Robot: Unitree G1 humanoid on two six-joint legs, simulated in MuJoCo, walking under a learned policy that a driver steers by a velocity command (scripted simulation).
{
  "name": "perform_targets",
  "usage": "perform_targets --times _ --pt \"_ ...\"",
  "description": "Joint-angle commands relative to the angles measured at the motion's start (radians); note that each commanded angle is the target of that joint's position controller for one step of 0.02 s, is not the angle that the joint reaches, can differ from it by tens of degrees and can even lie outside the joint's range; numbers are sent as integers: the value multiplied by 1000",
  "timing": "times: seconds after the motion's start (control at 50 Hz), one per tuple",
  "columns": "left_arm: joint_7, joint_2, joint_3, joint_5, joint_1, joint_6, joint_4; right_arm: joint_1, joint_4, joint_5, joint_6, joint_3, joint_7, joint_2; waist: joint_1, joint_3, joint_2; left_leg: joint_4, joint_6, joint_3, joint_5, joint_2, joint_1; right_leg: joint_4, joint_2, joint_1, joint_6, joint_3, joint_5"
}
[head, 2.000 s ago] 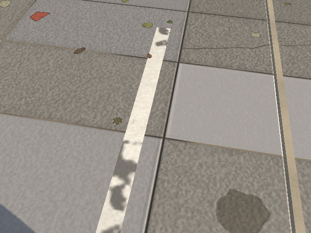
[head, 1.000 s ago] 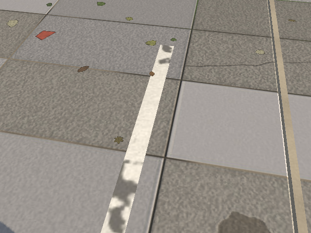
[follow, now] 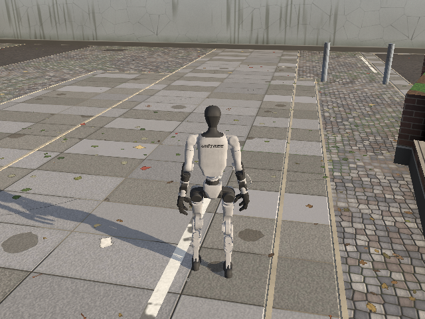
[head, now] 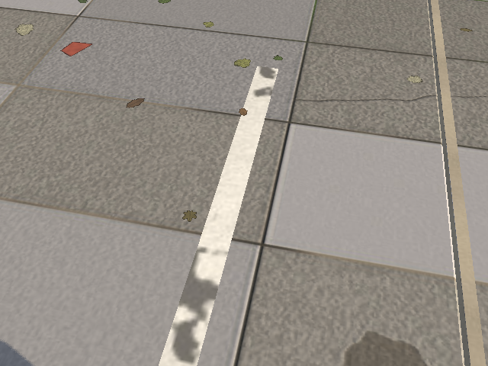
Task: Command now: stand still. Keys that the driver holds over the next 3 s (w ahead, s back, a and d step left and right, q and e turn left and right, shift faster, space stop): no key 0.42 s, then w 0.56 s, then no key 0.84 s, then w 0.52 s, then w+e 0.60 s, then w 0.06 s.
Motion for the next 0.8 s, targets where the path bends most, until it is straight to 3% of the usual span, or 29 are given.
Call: perform_targets --times 0.02,0.42,0.44,0.46,0.5,0.52,0.54,0.56,0.6,0.64,0.66,0.68,0.7,0.72,0.74,0.76,0.8 --pt "2 81 13 0 104 -3 -4 40 -20 0 -5 -13 -3 -92 0 30 -8 -54 37 -4 146 12 108 -114 -17 -151 -12 12 123" --pt "2 72 13 -1 126 -5 -8 62 -22 1 -6 -13 -4 -83 1 36 -9 -49 35 -3 149 12 106 -114 -17 -154 -13 11 124" --pt "3 63 12 -2 147 -3 3 79 -13 0 -6 -10 -4 -71 1 13 -15 -44 35 13 47 -3 116 -124 -11 -145 -19 6 22" --pt "6 78 18 -8 152 0 4 82 -10 5 -5 -12 -5 -73 3 30 -32 -16 37 41 -110 -31 92 -135 -10 -160 -37 16 -129" --pt "13 128 34 -19 143 0 -19 61 -25 9 -16 -18 -3 -81 18 106 -88 70 49 81 -354 -65 -40 -190 -73 -194 -104 119 -427" --pt "13 155 43 -25 170 -7 -22 23 -45 11 -33 -15 4 -66 39 139 -132 148 50 96 -326 -65 -117 -248 -149 -175 -148 225 -508" --pt "11 195 58 -31 169 -17 -29 -2 -63 15 -53 -10 14 -45 45 173 -190 252 54 108 -236 -47 -183 -307 -250 -154 -199 350 -530" --pt "10 209 66 -32 156 -27 -37 -29 -80 18 -72 -9 24 -44 47 207 -194 314 69 76 -210 0 -234 -335 -318 -157 -238 428 -495" --pt "1 183 62 -27 111 -42 -57 -27 -99 31 -102 -12 40 -51 20 221 -175 263 98 57 -271 39 -262 -307 -320 -110 -227 397 -337" --pt "-8 176 60 -38 52 -37 -77 116 -45 36 -117 -24 49 -54 -53 161 -131 24 101 127 -148 -18 36 -202 -216 -198 -160 233 -208" --pt "-11 177 59 -35 39 -39 -88 220 -2 28 -115 -42 50 -78 -87 105 -94 1 89 127 -69 -51 207 -96 -156 -262 -135 165 -65" --pt "-16 144 46 -28 -6 -49 -112 372 26 23 -116 -68 47 -147 -152 43 75 -119 136 -113 -127 94 359 229 -57 -367 -80 37 94" --pt "-12 67 28 -31 6 -69 -150 500 30 23 -123 -89 56 -261 -166 -41 340 -319 281 -599 -239 335 498 572 64 -573 -36 -27 -123" --pt "-17 87 33 -48 -8 -88 -159 424 17 3 -139 -58 59 -183 -109 -8 218 -358 313 -729 -301 400 435 776 18 -651 -59 106 -172" --pt "-27 104 36 -58 -31 -98 -168 320 -17 6 -148 -42 59 -135 -69 67 127 -343 287 -604 -267 381 375 842 -35 -705 -90 124 -86" --pt "-32 114 40 -51 -40 -104 -164 248 -42 4 -149 -30 64 -112 -44 75 67 -350 251 -456 -201 325 335 820 -80 -691 -106 109 13" --pt "-36 158 66 -32 -67 -104 -165 219 -54 -1 -137 -13 68 -78 -21 77 50 -366 195 -247 9 234 299 706 -126 -636 -104 71 125"
Next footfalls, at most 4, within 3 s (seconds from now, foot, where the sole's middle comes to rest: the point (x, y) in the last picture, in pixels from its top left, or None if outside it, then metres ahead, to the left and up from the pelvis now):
1.14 right None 0.46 -0.11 -0.77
1.50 left None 0.43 0.12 -0.77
2.18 left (202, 346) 0.56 0.15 -0.77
2.70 right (281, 238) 0.91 -0.09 -0.77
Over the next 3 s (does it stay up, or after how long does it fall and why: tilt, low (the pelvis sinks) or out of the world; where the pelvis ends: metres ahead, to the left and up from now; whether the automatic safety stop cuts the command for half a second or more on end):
stays up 0.91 -0.02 0.01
